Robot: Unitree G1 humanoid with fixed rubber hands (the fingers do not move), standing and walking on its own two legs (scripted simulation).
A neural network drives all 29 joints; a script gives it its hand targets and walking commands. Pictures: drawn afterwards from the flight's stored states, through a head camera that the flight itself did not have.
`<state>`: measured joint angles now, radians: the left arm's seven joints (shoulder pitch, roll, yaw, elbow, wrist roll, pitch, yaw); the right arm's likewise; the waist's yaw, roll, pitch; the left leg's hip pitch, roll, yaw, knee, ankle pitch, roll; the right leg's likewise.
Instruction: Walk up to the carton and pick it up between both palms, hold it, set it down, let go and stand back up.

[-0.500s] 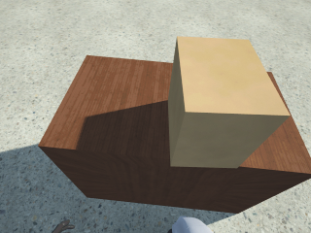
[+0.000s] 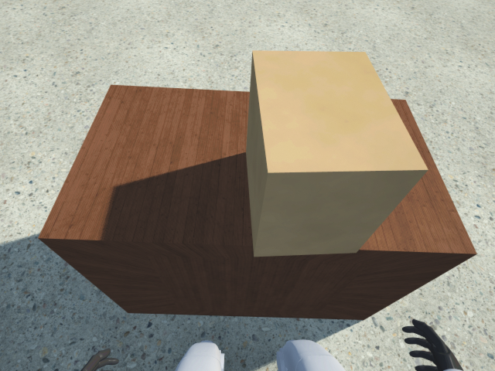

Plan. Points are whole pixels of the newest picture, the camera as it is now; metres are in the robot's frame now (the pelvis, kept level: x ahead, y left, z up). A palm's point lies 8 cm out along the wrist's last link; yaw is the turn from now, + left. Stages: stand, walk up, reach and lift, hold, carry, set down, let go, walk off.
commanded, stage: walk up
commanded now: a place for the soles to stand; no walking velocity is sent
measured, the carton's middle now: (307, 158) +0.46 -0.08 +0.03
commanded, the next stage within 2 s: none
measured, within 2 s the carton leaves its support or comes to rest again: neither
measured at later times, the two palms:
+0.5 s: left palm out of the picture +0.05 +0.24 -0.08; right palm out of the picture +0.06 -0.33 -0.11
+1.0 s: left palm out of the picture +0.05 +0.24 -0.09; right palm out of the picture +0.08 -0.34 -0.11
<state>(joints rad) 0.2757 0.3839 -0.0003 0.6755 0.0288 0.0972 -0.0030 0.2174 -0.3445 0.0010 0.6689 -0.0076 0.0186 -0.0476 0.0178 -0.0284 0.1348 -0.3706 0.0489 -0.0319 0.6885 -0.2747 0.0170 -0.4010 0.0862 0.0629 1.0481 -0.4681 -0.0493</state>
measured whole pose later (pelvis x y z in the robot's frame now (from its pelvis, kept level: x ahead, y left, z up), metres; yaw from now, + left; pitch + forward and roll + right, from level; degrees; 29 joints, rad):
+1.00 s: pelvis -0.04 -0.06 +0.01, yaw -2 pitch -1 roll +1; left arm 0.23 0.36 0.00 0.81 0.01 -0.03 -0.01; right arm 0.15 -0.35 0.00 0.79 -0.01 0.02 0.00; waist 0.02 0.02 0.11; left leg -0.34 0.05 -0.04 0.52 -0.17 0.00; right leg -0.26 0.03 0.08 0.63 -0.35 -0.01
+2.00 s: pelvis +0.01 -0.04 +0.01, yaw -3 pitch -3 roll -2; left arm 0.23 0.36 0.00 0.81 0.01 0.02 -0.02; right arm 0.28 -0.35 0.00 0.80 -0.01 -0.02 -0.02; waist 0.02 0.00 0.06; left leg -0.27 0.08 -0.04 0.62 -0.30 -0.03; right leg -0.21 0.03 0.08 0.72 -0.57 -0.01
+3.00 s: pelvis +0.02 -0.07 +0.01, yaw -2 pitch -3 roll +1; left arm 0.21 0.35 0.00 0.84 0.01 0.09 -0.01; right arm 0.18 -0.35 0.00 0.88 -0.04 -0.05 -0.01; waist 0.02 -0.01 0.07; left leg -0.24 0.06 -0.04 0.55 -0.27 -0.04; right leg -0.21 0.01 0.07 0.60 -0.34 0.01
